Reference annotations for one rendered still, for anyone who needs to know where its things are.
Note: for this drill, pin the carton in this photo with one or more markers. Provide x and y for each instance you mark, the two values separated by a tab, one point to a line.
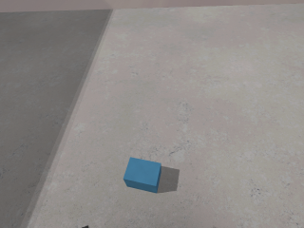
142	174

